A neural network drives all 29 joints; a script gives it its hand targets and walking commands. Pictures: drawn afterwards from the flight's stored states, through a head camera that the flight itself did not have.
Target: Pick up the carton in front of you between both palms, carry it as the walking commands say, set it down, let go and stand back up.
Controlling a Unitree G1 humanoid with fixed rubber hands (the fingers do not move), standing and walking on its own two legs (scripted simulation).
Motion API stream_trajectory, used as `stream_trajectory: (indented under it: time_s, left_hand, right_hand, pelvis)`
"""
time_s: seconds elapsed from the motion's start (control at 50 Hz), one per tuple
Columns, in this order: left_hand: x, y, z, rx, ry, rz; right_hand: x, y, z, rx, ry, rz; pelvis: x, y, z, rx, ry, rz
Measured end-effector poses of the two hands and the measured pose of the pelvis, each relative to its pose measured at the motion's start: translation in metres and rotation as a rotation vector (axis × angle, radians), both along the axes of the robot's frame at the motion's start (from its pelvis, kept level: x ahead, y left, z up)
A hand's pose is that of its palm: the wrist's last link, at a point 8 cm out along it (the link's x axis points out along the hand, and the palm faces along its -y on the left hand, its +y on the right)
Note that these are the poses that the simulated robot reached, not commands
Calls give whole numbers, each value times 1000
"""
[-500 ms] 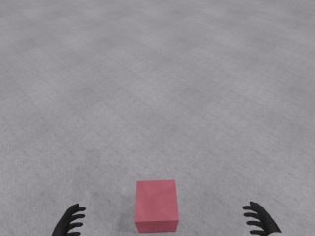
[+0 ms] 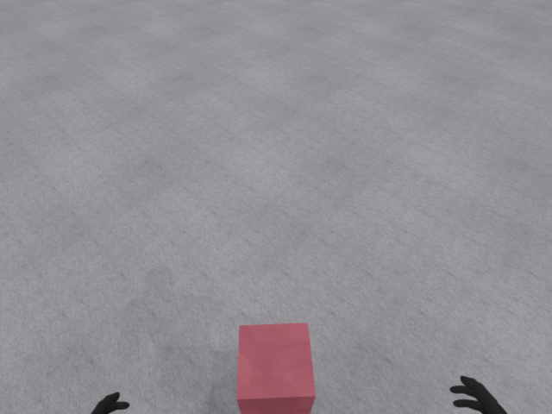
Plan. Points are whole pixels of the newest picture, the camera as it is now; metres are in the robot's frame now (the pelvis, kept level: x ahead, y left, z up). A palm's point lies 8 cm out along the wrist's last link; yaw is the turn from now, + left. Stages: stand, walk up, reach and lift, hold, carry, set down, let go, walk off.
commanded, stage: stand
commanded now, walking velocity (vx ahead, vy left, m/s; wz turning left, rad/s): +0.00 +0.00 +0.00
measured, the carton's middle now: (274, 372) +0.37 +0.02 -0.65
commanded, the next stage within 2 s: none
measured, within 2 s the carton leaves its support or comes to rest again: neither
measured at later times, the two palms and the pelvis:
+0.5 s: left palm out of the picture +0.08 +0.30 -0.10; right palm out of the picture +0.09 -0.30 -0.09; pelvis -0.01 +0.00 +0.01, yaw +0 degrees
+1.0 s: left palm out of the picture +0.07 +0.30 -0.10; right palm out of the picture +0.07 -0.31 -0.09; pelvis -0.02 +0.00 +0.01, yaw +0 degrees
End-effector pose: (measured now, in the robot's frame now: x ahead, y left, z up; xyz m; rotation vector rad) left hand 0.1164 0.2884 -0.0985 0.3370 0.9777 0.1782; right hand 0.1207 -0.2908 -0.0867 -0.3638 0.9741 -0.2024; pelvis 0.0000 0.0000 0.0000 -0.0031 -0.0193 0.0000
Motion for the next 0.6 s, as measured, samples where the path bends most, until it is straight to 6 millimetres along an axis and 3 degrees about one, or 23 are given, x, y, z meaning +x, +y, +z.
stream_trajectory:
  time_s: [0.6]
  left_hand:
    - [-41, 12, -3, 18, 101, 32]
  right_hand:
    - [-36, -16, -3, -15, 88, -22]
  pelvis:
    - [-17, -2, 6, 0, -21, -2]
